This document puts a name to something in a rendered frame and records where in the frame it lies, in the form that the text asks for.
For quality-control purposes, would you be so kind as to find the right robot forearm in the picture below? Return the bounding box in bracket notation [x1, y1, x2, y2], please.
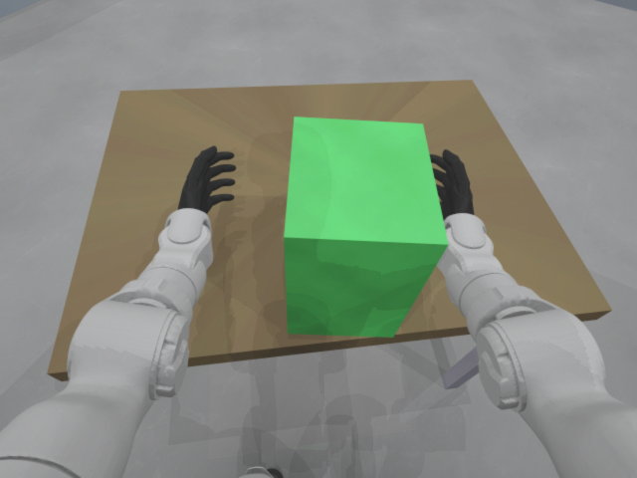
[437, 213, 606, 386]

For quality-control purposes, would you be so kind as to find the left robot forearm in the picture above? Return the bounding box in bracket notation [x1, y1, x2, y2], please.
[67, 208, 213, 381]

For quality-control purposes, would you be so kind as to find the robot right hand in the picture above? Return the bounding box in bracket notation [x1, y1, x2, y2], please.
[430, 149, 474, 220]

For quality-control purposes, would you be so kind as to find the table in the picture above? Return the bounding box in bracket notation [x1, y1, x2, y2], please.
[47, 80, 612, 389]

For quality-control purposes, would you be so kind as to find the robot left hand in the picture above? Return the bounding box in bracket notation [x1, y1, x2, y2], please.
[178, 145, 236, 214]

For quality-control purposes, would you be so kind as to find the robot left upper arm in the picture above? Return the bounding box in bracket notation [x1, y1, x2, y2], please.
[0, 300, 189, 478]

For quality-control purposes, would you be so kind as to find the robot right upper arm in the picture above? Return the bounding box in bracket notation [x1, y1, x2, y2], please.
[476, 309, 637, 478]

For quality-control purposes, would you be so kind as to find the carton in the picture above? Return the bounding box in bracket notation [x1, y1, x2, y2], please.
[284, 117, 449, 338]

